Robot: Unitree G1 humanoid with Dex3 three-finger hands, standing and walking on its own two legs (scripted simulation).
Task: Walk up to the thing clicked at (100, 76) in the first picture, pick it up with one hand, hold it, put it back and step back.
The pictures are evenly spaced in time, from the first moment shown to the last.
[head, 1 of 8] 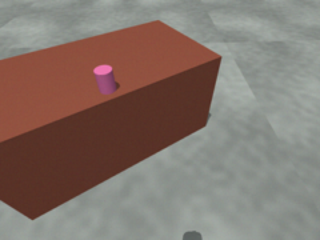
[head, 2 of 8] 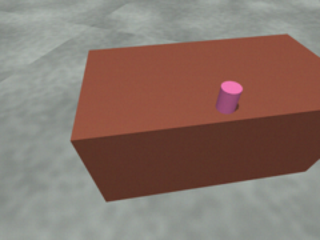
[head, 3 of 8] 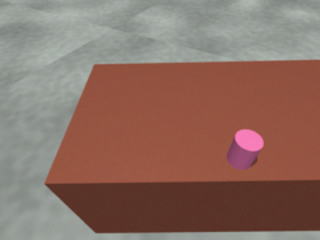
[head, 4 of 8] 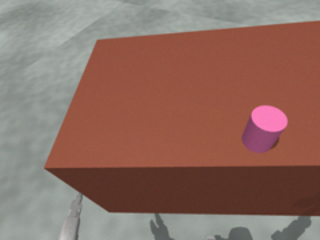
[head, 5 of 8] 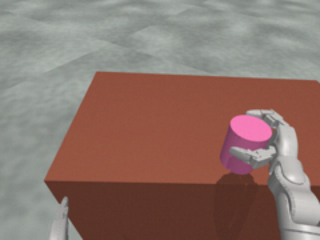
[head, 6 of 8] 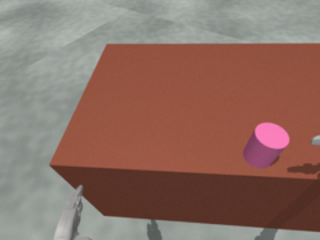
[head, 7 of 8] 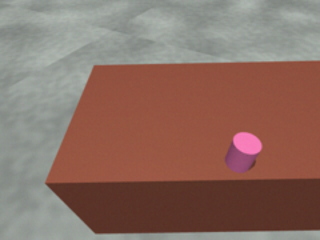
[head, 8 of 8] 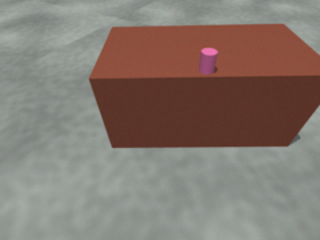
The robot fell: no
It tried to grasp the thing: yes
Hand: right
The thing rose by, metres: 0.21
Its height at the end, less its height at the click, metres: +0.00
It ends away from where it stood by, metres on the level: 0.02
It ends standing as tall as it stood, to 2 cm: yes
